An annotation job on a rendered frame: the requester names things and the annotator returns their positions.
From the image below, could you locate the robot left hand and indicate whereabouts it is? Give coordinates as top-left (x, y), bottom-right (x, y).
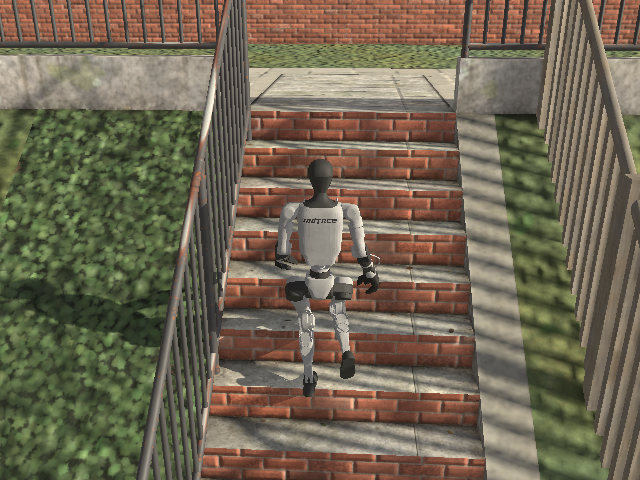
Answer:
top-left (275, 254), bottom-right (298, 270)

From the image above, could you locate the right robot forearm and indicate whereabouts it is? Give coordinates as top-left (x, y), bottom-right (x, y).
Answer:
top-left (357, 243), bottom-right (376, 278)

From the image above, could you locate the left robot forearm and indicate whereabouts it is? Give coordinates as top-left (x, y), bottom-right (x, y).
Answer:
top-left (275, 241), bottom-right (288, 263)

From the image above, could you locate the robot left thigh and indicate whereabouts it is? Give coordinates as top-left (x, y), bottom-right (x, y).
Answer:
top-left (285, 276), bottom-right (315, 332)

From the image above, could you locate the robot right hand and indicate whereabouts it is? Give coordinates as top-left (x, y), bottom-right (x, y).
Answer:
top-left (357, 271), bottom-right (380, 294)

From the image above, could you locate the left robot upper arm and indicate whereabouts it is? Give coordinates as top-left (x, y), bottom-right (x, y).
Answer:
top-left (277, 202), bottom-right (300, 255)

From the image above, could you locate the robot head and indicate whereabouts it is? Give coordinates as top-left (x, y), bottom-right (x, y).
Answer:
top-left (303, 159), bottom-right (338, 208)

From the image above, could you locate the right robot upper arm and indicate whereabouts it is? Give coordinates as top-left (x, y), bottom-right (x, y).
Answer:
top-left (341, 203), bottom-right (367, 258)

